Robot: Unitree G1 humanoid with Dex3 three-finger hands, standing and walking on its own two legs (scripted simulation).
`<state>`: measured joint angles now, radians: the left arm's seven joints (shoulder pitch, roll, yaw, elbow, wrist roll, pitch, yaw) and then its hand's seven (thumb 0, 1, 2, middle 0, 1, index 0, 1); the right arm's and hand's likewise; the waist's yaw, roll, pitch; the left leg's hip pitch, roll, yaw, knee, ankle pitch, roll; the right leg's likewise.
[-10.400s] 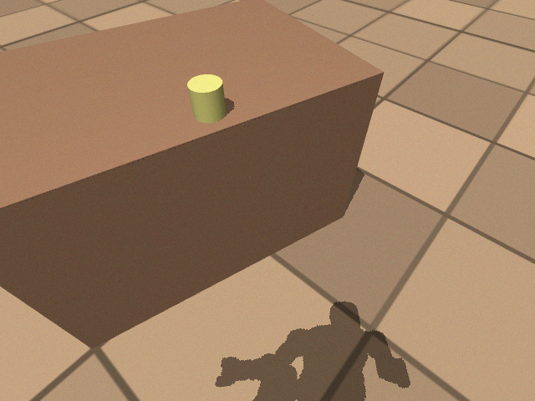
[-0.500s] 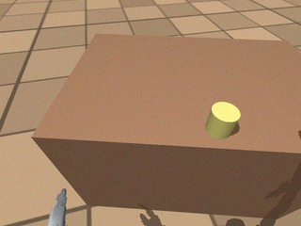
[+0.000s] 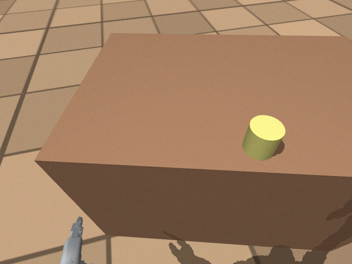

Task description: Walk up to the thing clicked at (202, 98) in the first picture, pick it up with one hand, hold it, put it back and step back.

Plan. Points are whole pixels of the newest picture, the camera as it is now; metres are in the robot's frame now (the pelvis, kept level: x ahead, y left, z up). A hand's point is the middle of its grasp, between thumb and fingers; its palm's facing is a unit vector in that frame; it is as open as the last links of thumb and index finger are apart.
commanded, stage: go down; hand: right
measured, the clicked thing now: (262, 138) +0.43 -0.20 +0.03
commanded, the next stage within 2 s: approach in 1.24 s
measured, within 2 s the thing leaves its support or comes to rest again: neither
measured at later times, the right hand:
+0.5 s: hand out of the picture +0.33 -0.39 +0.16, palm faces +0.22 +0.98 +0.00, open 17.7 cm
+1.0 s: hand out of the picture +0.34 -0.40 +0.17, palm faces +0.21 +0.98 -0.01, open 17.7 cm
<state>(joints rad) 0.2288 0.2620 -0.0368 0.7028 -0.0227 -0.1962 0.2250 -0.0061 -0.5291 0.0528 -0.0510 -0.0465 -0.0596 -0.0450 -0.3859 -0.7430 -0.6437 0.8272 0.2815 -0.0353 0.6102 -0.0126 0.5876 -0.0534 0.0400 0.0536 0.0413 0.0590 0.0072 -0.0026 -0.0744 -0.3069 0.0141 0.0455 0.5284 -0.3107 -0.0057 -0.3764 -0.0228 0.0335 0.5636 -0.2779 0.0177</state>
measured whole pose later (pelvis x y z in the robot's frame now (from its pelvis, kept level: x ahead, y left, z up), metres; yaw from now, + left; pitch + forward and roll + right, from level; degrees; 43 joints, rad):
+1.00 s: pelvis +0.00 -0.01 -0.01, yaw +0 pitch +8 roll +1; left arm 0.23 0.26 -0.06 0.64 -0.02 -0.20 0.23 -0.01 -0.53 0.06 -0.05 -0.04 -0.06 -0.04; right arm -0.53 -0.85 -0.65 0.96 0.24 -0.01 0.62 -0.01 0.59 -0.05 0.04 0.05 0.04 0.06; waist 0.03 0.00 -0.10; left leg -0.38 0.01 0.04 0.57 -0.32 -0.02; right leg -0.46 -0.02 0.03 0.63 -0.30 0.01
